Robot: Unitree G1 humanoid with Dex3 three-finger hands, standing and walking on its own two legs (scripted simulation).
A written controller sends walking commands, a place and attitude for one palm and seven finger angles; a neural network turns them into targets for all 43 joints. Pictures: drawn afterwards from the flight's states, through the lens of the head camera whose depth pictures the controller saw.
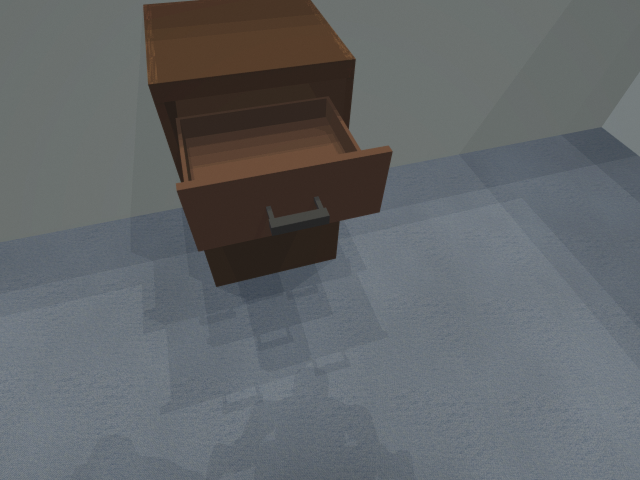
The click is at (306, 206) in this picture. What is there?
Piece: drawer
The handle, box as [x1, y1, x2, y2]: [266, 196, 329, 235]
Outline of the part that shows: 329,215 326,208 322,207 318,196 314,197 314,201 317,207 315,210 274,218 270,206 266,207 269,217 269,226 272,235 328,223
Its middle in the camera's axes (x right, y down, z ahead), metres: -0.05 -0.05 +0.79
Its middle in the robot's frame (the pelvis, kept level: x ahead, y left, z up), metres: +0.61 +0.08 -0.10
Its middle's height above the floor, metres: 0.66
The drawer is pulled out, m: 0.29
